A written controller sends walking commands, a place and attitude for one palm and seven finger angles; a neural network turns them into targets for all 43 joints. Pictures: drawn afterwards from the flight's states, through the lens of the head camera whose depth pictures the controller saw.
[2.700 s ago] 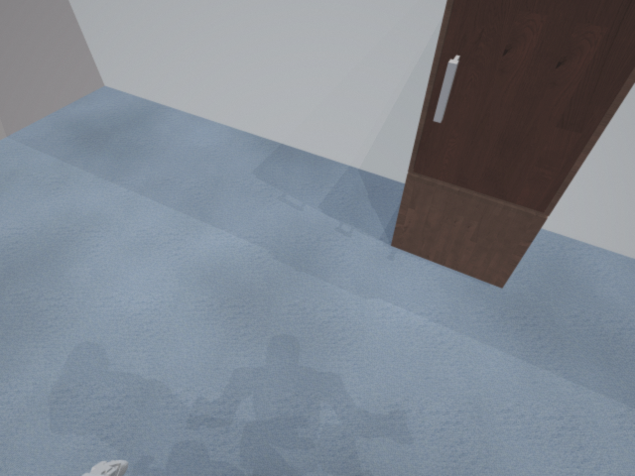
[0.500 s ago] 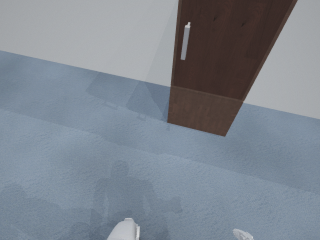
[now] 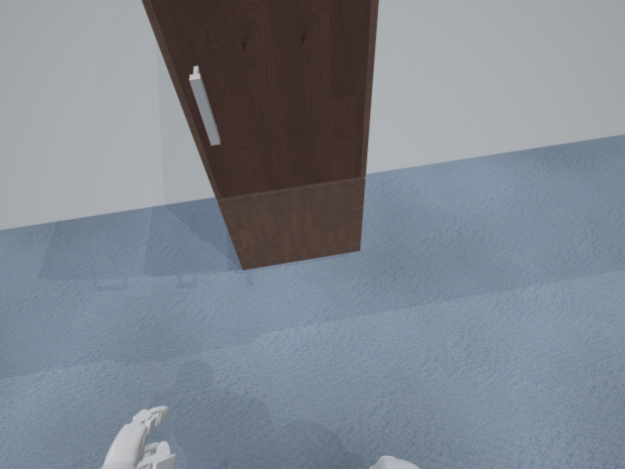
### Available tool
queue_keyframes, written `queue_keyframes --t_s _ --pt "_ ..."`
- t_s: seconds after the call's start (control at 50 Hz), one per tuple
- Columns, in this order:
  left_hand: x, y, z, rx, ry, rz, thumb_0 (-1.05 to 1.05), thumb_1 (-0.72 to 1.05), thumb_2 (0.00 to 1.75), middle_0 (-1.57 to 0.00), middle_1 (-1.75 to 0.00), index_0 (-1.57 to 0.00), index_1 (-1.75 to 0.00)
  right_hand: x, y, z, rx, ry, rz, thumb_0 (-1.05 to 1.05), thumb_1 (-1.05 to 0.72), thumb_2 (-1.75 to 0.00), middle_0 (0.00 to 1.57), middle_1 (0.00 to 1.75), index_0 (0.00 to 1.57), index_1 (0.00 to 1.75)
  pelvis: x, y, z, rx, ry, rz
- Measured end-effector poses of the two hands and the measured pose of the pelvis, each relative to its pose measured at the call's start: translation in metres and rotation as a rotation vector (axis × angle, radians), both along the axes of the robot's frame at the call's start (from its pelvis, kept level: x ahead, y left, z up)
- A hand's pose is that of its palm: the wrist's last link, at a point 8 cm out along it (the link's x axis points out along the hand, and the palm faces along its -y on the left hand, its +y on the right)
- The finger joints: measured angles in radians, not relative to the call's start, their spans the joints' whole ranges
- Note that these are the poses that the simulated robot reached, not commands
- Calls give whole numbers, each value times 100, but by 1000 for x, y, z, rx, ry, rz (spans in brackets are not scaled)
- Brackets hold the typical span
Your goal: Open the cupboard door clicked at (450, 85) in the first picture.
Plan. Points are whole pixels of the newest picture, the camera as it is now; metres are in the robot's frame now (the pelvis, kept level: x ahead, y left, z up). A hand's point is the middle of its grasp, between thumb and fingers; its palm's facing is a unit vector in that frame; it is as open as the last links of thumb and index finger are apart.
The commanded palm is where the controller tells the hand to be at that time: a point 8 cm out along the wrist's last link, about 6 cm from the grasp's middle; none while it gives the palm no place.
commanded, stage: turn to face it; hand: left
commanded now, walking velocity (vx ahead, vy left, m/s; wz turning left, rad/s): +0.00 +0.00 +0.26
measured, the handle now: (206, 106) +0.83 +0.25 -0.01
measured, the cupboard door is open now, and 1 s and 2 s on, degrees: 0 0 0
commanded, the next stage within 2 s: take the last steps up to it in 0.38 s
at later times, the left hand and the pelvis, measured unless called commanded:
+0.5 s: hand out of the picture +0.07 +0.21 -0.15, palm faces +0.12 -0.97 -0.22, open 7.3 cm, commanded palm none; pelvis +0.04 +0.02 +0.02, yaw +4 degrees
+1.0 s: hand (179, 454) +0.17 +0.21 -0.15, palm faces +0.11 -0.98 -0.19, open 7.3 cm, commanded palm none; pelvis +0.14 +0.02 +0.02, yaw +7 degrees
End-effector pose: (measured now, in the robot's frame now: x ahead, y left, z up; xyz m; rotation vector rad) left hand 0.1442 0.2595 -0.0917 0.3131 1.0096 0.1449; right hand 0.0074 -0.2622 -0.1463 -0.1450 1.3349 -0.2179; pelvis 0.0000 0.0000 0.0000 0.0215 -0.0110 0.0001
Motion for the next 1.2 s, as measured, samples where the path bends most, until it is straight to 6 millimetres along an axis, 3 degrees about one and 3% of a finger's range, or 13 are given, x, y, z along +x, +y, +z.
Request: queue_keyframes --t_s 0.1,0.24,0.3,0.4,0.52,0.62,0.76,0.8,0.86,0.96,1.04,1.12,1.2 --pt "14 -28 0 -35 10 -29 0 91 90 -20 -30 -20 -30 -6 1 5 5 64 -25 1 -91 -90 20 30 19 29 11 -3 8 -10 -2 -5" --pt "-2 -48 -19 -143 82 9 0 90 89 -20 -30 -20 -30 3 31 17 35 78 -6 1 -91 -90 20 30 19 29 28 2 15 -32 2 23" --pt "-18 -45 -34 -190 125 67 0 90 89 -20 -30 -20 -30 7 48 17 41 90 18 1 -91 -90 20 30 19 29 34 8 12 -50 0 46" --pt "-46 -21 -35 -172 167 179 -3 93 89 -20 -30 -20 -30 24 71 24 63 102 73 1 -91 -90 20 30 20 30 41 12 18 -31 8 60" --pt "-95 0 -31 -109 298 235 -1 92 90 -20 -30 -20 -30 45 64 20 54 84 86 3 -93 -90 20 30 20 30 45 18 19 -26 12 70" --pt "-130 3 -32 -109 389 265 -1 91 90 -20 -30 -20 -30 69 60 21 38 39 119 2 -92 -90 20 30 20 30 53 22 18 -29 6 78" --pt "-149 -3 -49 -185 482 292 0 91 90 -20 -30 -20 -30 94 69 24 7 13 133 1 -91 -90 20 30 19 30 76 35 11 -39 7 77" --pt "-141 -6 -51 -201 504 275 0 91 90 -20 -30 -20 -30 95 73 25 4 9 119 1 -91 -90 20 30 19 30 85 37 11 -35 12 75" --pt "-108 -8 -46 -212 479 244 0 91 90 -20 -30 -20 -30 85 78 29 10 46 95 0 -91 -90 20 30 20 30 98 37 16 -36 14 91" --pt "-23 -2 -35 -175 336 221 2 94 90 -20 -30 -20 -30 63 76 34 42 197 66 0 -91 -90 20 30 20 30 125 28 23 -38 18 123" --pt "50 2 -27 -125 220 192 2 94 90 -20 -30 -20 -30 61 64 27 67 300 39 1 -90 -90 20 30 20 30 154 15 17 -31 13 126" --pt "102 -3 -29 -84 106 193 1 93 90 -20 -30 -20 -30 87 42 10 80 339 45 1 -90 -90 20 30 20 30 185 -2 2 -26 -8 145" --pt "109 -17 -26 -99 117 233 0 92 90 -20 -30 -20 -30 163 25 9 52 234 99 1 -91 -90 20 30 20 30 209 -6 8 -35 -17 160"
